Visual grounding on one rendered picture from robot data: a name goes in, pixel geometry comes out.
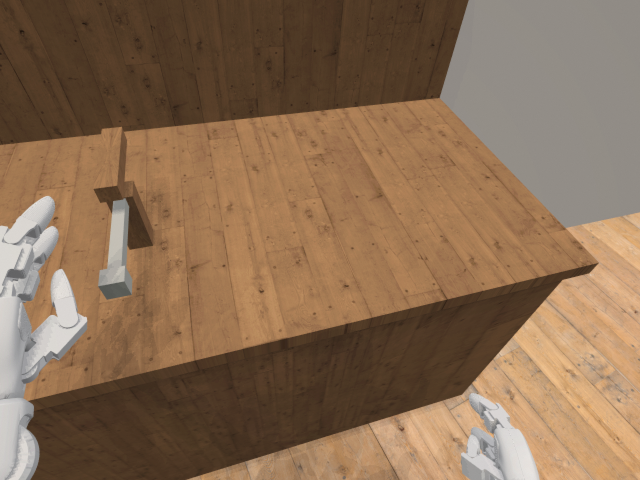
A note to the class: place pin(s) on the counter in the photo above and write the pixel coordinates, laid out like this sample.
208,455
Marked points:
316,241

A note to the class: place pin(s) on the tap lever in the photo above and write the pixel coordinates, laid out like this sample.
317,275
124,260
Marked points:
115,281

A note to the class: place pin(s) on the robot left hand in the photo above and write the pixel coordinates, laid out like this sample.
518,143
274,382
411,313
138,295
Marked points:
23,251

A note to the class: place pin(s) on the robot left forearm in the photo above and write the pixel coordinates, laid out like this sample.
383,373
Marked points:
19,449

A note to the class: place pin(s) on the robot right hand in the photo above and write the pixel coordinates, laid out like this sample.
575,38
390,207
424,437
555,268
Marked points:
508,456

